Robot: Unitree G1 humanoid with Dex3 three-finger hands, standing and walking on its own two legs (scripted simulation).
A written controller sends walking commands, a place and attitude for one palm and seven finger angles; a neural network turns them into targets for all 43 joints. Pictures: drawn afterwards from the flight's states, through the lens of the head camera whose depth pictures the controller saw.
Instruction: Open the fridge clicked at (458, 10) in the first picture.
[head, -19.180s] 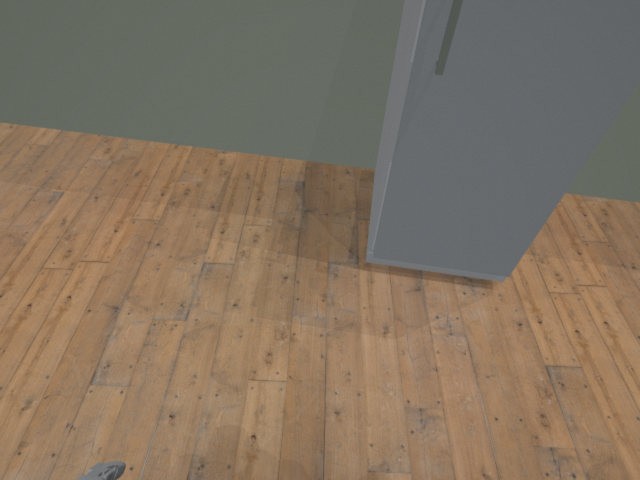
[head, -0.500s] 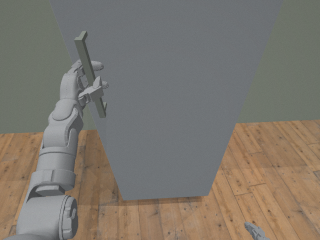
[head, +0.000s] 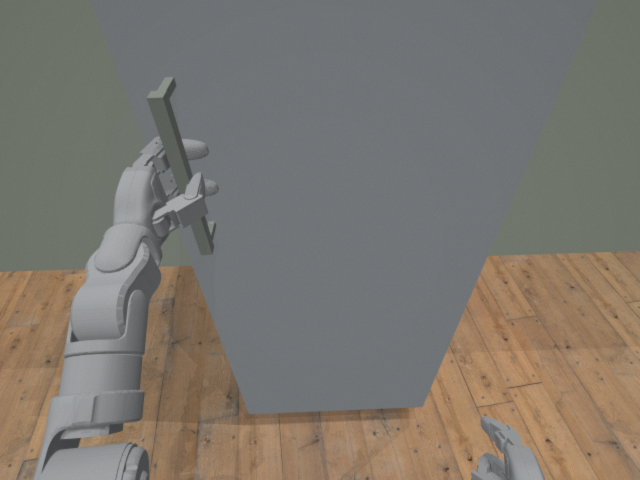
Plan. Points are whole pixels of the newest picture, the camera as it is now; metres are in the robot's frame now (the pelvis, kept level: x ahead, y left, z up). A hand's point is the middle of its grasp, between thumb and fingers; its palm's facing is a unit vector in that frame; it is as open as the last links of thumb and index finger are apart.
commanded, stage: pull the door a little, standing still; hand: left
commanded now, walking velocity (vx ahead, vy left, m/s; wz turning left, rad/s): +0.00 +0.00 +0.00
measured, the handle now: (189, 176) +0.43 +0.20 +0.19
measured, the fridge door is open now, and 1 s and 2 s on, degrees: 0 19 63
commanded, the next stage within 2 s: walk backward, drawing the door open in 0.32 s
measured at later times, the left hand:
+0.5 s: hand (196, 243) +0.31 +0.15 +0.19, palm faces +0.07 -0.98 -0.18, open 6.3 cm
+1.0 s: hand (216, 290) +0.26 +0.12 +0.18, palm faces +0.46 -0.83 -0.33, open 6.3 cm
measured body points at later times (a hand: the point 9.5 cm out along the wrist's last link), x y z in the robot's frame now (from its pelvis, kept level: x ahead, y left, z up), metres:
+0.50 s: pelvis +0.07 +0.00 +0.01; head +0.06 -0.02 +0.46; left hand +0.30 +0.21 +0.20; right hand +0.24 -0.22 -0.08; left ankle -0.03 +0.14 -0.72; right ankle -0.07 -0.11 -0.72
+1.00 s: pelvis +0.05 -0.10 +0.00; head +0.09 -0.13 +0.44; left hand +0.23 +0.16 +0.20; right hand +0.25 -0.29 -0.12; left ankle +0.02 +0.03 -0.70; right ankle +0.08 -0.08 -0.74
